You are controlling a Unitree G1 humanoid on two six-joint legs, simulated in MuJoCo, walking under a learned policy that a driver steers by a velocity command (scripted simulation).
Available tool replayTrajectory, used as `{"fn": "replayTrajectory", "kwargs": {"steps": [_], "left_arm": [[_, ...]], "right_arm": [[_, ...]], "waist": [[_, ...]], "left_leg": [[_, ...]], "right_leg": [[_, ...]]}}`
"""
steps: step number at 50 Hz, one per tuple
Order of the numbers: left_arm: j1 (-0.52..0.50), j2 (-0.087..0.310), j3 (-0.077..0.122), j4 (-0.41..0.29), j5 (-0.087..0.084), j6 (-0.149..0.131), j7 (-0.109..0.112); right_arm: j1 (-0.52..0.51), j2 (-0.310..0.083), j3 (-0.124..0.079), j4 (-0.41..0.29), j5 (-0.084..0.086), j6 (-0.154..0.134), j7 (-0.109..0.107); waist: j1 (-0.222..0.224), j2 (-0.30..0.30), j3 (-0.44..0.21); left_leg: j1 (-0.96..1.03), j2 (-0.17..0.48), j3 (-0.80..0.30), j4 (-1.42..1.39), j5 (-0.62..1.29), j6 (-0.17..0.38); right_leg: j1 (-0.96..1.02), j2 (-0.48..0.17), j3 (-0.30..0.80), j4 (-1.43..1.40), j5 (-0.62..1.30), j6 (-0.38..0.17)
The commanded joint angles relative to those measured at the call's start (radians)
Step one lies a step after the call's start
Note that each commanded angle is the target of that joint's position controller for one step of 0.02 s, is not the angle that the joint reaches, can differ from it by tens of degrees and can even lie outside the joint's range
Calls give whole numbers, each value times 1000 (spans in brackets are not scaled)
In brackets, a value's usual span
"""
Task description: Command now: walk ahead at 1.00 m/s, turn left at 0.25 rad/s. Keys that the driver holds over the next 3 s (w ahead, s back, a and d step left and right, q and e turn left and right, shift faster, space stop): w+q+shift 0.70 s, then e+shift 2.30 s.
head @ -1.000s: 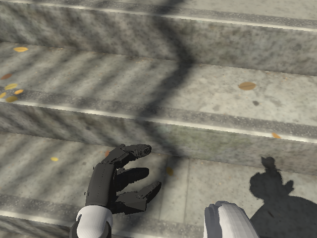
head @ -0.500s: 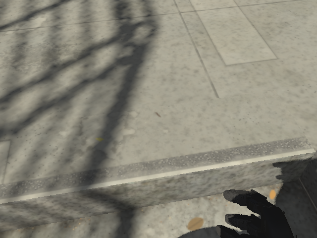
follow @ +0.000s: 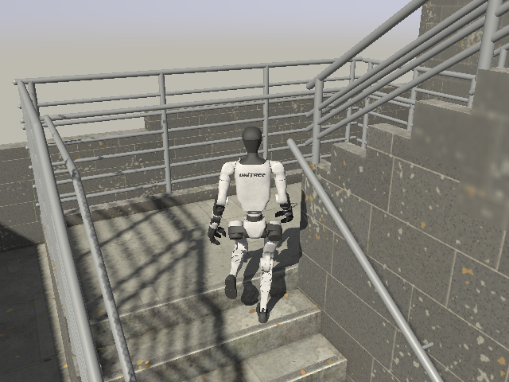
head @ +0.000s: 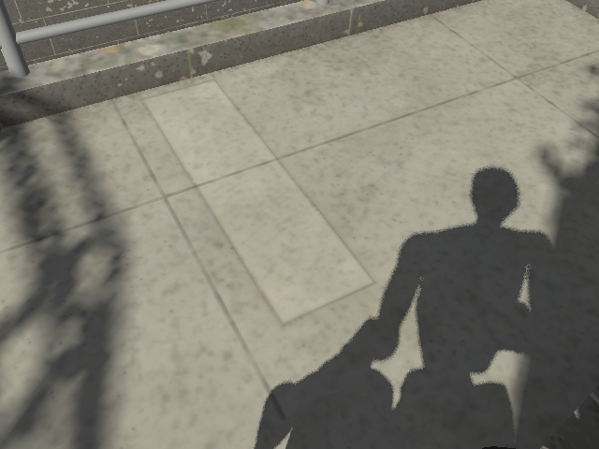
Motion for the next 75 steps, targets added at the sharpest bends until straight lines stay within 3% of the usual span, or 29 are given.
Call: {"fn": "replayTrajectory", "kwargs": {"steps": [1,6,10,13,14,16,17,20,24,27,32,34,35,38,41,42,45,49,50,51,52,54,58,68,70,71,72,73,75], "left_arm": [[141,35,6,68,2,-84,-23],[100,2,-49,107,-34,-62,-29],[196,219,-7,43,-108,-58,34],[160,273,34,-39,-46,-45,44],[136,277,46,-90,-47,-55,39],[-57,133,31,-260,-18,-121,-25],[-190,84,11,-347,11,-146,-42],[-295,-128,-96,-487,26,-96,-25],[-315,79,-77,-487,30,-28,-2],[-270,75,-78,-453,-1,-7,-29],[-260,111,-64,-391,-34,-2,7],[94,237,-1,-312,16,-36,33],[73,303,11,-294,38,-41,24],[-40,79,-27,-262,11,-58,0],[73,131,-17,-147,-6,-53,3],[-85,117,-19,-184,-62,-46,12],[-145,208,10,-193,-84,-20,20],[-88,240,30,-173,-67,-50,-4],[35,198,22,-131,-23,-44,-29],[162,123,8,-156,-61,-20,-22],[185,183,18,-157,-57,3,-8],[58,179,1,-188,-80,14,1],[17,122,-5,-233,-27,98,28],[-86,148,36,-280,-48,117,-54],[-27,173,61,-237,-44,112,-45],[51,195,40,-204,19,89,-37],[43,327,71,-226,5,88,-30],[-37,396,104,-298,-21,66,-36],[-138,295,73,-331,-24,55,-15]], "right_arm": [[-95,83,33,-82,0,51,-10],[-385,71,74,-189,29,122,-11],[-276,18,62,-76,37,121,63],[-59,-147,-3,-19,35,133,36],[27,-225,-37,-12,26,116,49],[16,-291,-85,36,22,124,19],[84,-312,-94,38,28,113,4],[181,-195,-64,212,-12,36,-21],[-21,-255,-59,167,2,31,-1],[52,-324,-81,152,44,2,-10],[214,-380,-105,160,2,62,0],[166,-266,-78,72,11,44,3],[220,-200,-43,7,49,38,6],[21,-247,-48,56,-14,50,20],[24,-203,-29,17,-49,56,38],[-16,-184,-19,-23,51,39,31],[-68,-168,9,-27,22,15,43],[91,-284,-46,17,-7,40,7],[214,-298,-36,39,-84,28,2],[269,-348,-44,4,-100,28,-3],[265,-322,-45,-8,-35,45,-8],[54,-273,-44,-5,33,51,-9],[-138,-232,-46,3,13,64,-43],[-193,-294,-84,85,47,108,-62],[-167,-218,-66,108,71,112,-65],[46,-231,-63,136,0,136,-24],[90,-191,-47,93,-7,164,-20],[-145,-220,-50,33,1,137,-38],[-187,-245,-61,48,19,113,-42]], "waist": [[34,56,92],[-18,-9,247],[-13,-73,-104],[-113,-288,-238],[-169,-274,-288],[-146,219,-242],[-169,9,-186],[5,-156,60],[118,-158,257],[76,20,40],[33,64,-75],[173,-106,-344],[106,-393,-503],[115,-16,-107],[49,-77,39],[1,-203,73],[-10,-128,-17],[-128,-68,-60],[-130,44,-136],[-100,304,-354],[-100,269,-459],[-35,207,-257],[84,143,-56],[106,127,-58],[106,11,-29],[53,-264,59],[7,-415,21],[81,-334,-106],[44,-137,-62]], "left_leg": [[-507,-13,-11,369,-198,38],[-376,32,193,-222,-189,81],[297,8,446,-758,-51,102],[279,-117,370,-993,-489,149],[483,-123,147,-1170,-487,200],[806,156,-808,-1747,-598,438],[833,204,-859,-1784,-541,430],[608,147,-609,-1731,-229,306],[82,28,-275,-1975,-94,212],[111,-4,-166,-1989,116,160],[701,26,-208,-1551,673,90],[370,-4,-132,-990,103,54],[87,-57,-5,-705,-317,14],[43,73,9,-795,-141,-24],[28,35,-46,-1009,-242,-82],[28,103,-2,-1079,-225,-95],[423,67,102,-1466,68,-91],[831,73,75,-1574,370,-49],[1001,217,27,-1562,697,-8],[1187,579,-284,-1506,1342,118],[1196,585,-309,-1506,1419,167],[996,460,-212,-1636,770,187],[615,452,-47,-1821,560,135],[624,409,272,-1801,161,16],[617,345,326,-1591,138,-63],[448,248,400,-1264,-255,-127],[173,95,284,-1031,-540,-177],[93,62,98,-871,-470,-183],[61,88,33,-895,-275,-121]], "right_leg": [[216,-401,377,-435,283,-66],[-112,-298,14,-814,240,34],[184,-340,-114,-704,1495,26],[614,-438,-87,-94,2065,9],[495,-427,-71,215,1904,2],[-360,-19,101,1154,218,117],[-565,-65,195,1380,141,96],[-719,-121,228,1355,-37,57],[-372,-270,123,553,15,110],[189,-240,92,110,357,128],[250,-104,35,-332,280,128],[831,-418,319,-221,-31,40],[1029,-663,821,-363,-128,-83],[554,-514,514,-355,610,-88],[440,-433,374,-376,903,-55],[370,-414,341,-417,863,-81],[123,-308,228,-457,807,-39],[11,-209,200,-259,626,67],[-68,-113,134,-20,356,108],[-175,-24,52,455,-312,132],[-223,-55,114,595,-341,106],[-374,-175,146,603,-181,175],[-249,-250,115,509,-87,218],[91,-237,20,-43,234,112],[183,-163,-17,-231,270,43],[302,-289,251,-373,703,21],[418,-459,563,-333,1067,-121],[419,-458,657,-442,553,-234],[352,-389,578,-458,277,-141]]}}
